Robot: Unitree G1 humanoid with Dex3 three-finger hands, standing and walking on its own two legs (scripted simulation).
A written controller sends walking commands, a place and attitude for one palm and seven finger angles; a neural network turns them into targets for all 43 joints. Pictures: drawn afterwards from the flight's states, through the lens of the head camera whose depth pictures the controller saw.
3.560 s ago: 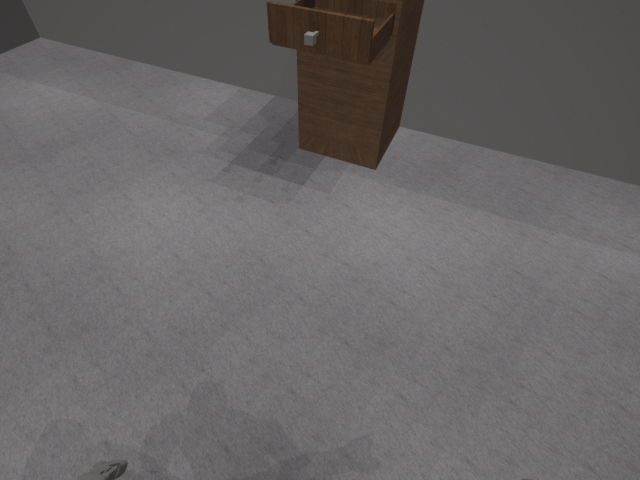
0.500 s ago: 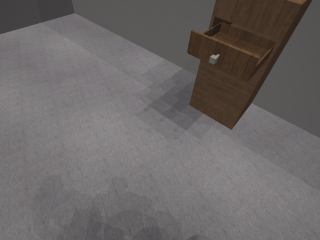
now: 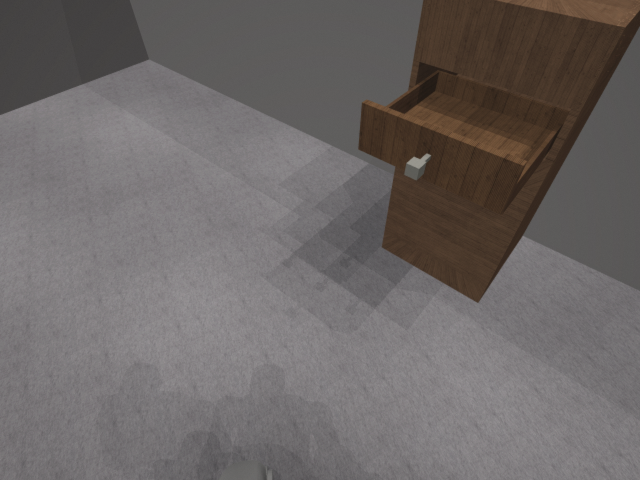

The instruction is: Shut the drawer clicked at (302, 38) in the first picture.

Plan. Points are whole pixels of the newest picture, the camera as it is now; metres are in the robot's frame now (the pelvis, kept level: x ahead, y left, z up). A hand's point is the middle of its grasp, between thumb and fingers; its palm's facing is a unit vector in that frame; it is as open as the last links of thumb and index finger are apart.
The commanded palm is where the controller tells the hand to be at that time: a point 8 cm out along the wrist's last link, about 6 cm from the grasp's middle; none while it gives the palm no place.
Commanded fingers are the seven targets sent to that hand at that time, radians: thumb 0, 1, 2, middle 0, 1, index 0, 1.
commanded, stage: walk to a spot facing it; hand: left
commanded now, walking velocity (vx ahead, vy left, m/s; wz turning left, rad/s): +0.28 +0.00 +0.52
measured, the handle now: (419, 164) +0.76 -0.21 -0.05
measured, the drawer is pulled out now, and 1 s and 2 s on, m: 0.28 0.28 0.28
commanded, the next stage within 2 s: turn to face it in 0.12 s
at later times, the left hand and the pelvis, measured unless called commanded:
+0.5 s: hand out of the picture +0.15 +0.25 -0.18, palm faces +0.13 -0.98 -0.17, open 7.4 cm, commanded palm none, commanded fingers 0.00 0.90 0.90 -0.20 -0.30 -0.20 -0.30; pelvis +0.16 +0.07 +0.00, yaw +2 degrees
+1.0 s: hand (202, 373) +0.32 +0.21 -0.15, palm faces -0.19 -0.95 -0.27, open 7.4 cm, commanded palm none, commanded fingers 0.00 0.90 0.90 -0.20 -0.30 -0.20 -0.30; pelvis +0.19 +0.03 +0.00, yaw -13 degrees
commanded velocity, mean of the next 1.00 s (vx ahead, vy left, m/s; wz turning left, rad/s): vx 0.04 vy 0.00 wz -0.39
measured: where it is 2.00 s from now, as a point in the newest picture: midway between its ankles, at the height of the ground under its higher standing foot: outside the picture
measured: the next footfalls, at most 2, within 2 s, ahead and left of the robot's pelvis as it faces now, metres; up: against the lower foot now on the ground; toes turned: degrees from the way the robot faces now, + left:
left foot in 0.26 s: +0.24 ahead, +0.16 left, +0.00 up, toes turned +16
right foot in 0.74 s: +0.24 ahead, -0.07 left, +0.00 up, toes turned -14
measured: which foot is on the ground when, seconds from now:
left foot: up 0.00-0.24, down 0.26-0.74, up 0.76-1.00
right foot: down 0.00-0.26, up 0.28-0.72, down 0.74-1.00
